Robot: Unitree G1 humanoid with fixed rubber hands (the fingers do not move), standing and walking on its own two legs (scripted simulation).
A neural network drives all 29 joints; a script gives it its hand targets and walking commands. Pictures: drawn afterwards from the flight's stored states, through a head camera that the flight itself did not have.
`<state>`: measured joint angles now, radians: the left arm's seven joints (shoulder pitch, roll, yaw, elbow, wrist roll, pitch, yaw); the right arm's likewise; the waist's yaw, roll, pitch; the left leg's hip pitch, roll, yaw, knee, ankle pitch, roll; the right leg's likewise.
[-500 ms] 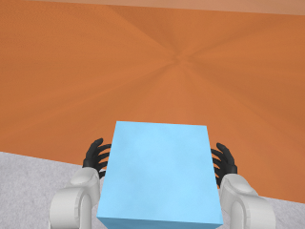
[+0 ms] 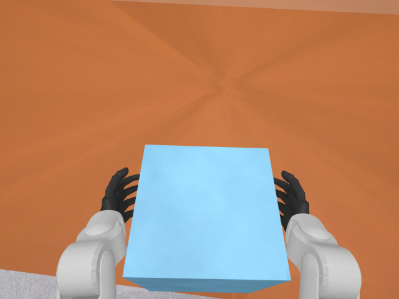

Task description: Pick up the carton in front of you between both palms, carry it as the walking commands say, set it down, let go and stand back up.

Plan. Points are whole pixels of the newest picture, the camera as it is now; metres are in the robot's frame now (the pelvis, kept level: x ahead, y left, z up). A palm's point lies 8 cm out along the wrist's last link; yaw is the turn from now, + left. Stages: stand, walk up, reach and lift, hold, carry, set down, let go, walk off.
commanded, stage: carry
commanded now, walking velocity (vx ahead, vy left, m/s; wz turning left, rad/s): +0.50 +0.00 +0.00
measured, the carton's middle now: (203, 226) +0.26 +0.00 +0.05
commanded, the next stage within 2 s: none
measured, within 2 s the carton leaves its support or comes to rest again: neither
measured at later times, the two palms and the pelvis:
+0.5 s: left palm (153, 70) +0.69 +0.14 +0.15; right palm (258, 72) +0.69 -0.16 +0.15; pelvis +0.33 -0.01 +0.00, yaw -1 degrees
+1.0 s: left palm (163, 27) +1.01 +0.15 +0.17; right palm (241, 26) +1.04 -0.15 +0.17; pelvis +0.67 -0.03 +0.04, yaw +0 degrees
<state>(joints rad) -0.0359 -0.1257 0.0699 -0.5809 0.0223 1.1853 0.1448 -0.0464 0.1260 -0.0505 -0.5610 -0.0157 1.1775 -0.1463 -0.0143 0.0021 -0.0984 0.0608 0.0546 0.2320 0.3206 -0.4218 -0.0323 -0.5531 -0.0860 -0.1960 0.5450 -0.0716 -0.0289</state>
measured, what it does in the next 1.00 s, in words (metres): climbs: right foot, then left foot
